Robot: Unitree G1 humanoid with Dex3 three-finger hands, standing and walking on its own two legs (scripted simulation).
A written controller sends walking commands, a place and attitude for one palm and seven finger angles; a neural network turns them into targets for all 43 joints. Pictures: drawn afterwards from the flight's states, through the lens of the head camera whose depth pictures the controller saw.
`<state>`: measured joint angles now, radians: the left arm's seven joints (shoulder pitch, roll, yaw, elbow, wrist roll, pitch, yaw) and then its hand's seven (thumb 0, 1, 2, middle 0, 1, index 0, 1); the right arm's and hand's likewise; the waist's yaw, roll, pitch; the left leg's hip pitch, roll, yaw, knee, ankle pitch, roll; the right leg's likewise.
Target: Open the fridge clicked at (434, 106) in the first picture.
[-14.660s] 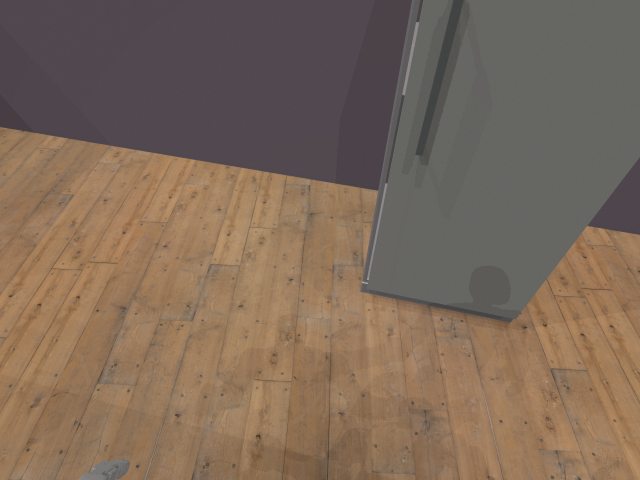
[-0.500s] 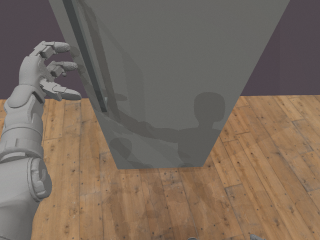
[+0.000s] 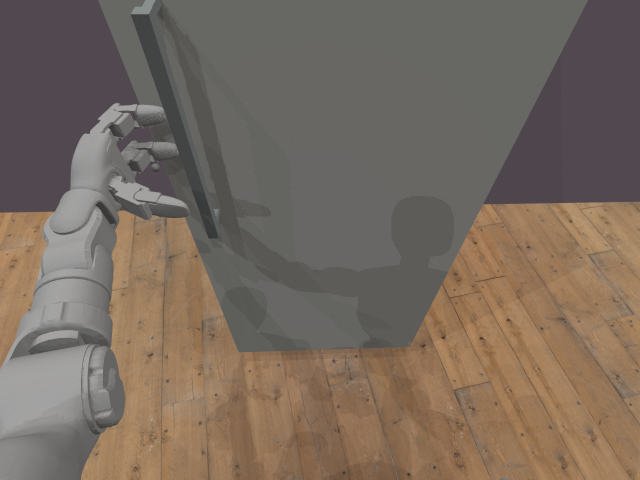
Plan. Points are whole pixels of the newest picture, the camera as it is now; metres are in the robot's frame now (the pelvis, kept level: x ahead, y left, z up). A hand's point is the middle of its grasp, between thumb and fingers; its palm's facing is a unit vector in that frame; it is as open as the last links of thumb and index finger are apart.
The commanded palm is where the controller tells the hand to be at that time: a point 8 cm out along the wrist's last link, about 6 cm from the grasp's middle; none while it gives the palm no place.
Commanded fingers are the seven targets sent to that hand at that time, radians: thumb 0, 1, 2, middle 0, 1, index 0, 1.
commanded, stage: feel for the door with the fingertips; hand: left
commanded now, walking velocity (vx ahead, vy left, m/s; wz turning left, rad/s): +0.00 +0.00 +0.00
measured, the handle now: (190, 143) +0.51 +0.17 +0.14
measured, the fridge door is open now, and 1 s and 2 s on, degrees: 0 0 0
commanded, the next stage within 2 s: slide the fingers in behind the handle in 0.34 s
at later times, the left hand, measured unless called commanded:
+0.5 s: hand (154, 156) +0.47 +0.20 +0.15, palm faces +0.00 -1.00 -0.01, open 13.6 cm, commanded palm +0.45 +0.25 +0.15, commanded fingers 0.00 -0.50 0.30 -0.30 -1.20 -0.30 -1.20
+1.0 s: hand (165, 164) +0.46 +0.19 +0.15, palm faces +0.01 -1.00 +0.00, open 13.9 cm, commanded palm +0.43 +0.24 +0.15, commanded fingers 0.00 -0.50 0.30 -0.30 -1.20 -0.30 -1.20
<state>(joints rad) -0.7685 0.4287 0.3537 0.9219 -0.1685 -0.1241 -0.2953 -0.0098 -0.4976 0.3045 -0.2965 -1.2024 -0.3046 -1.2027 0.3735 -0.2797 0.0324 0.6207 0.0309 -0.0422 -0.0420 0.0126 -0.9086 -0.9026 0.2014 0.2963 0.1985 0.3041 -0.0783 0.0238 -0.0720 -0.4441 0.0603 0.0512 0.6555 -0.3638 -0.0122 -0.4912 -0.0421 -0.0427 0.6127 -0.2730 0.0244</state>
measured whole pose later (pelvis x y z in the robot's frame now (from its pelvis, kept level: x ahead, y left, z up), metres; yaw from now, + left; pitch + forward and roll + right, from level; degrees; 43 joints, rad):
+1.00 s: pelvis -0.01 +0.00 +0.00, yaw +0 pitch +9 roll -1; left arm -0.82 0.42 0.35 0.99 -0.15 -0.18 -0.25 -0.01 -0.50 0.30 -0.30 -1.20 -0.31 -1.20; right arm 0.38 -0.27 0.04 0.63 0.03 -0.06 -0.04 0.01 -0.91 -0.90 0.20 0.30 0.20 0.30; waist -0.09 0.03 -0.07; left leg -0.47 0.06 0.06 0.67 -0.36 -0.01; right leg -0.52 -0.04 -0.03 0.63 -0.26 0.02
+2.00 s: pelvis -0.01 -0.01 +0.00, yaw +0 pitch +8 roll +0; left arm -0.88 0.35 0.30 1.03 -0.12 -0.19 -0.14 -0.01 -0.50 0.30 -0.29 -1.20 -0.30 -1.20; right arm 0.35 -0.27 0.03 0.67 0.02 -0.08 -0.05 0.01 -0.91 -0.90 0.20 0.30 0.20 0.30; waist -0.09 0.02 -0.05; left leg -0.45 0.06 0.05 0.65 -0.34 -0.02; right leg -0.51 -0.04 -0.04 0.63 -0.26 0.02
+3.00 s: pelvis +0.00 -0.01 +0.00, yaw +0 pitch +7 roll +0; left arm -0.80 0.30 0.25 0.91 -0.14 -0.14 -0.13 0.01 0.60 0.77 -0.39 -1.35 -0.38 -1.35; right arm 0.34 -0.26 0.02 0.66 0.02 -0.06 -0.04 0.01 -0.91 -0.90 0.20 0.30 0.20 0.30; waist -0.06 0.03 -0.06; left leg -0.40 0.05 0.05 0.62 -0.35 -0.02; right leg -0.46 -0.04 -0.04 0.60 -0.27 0.02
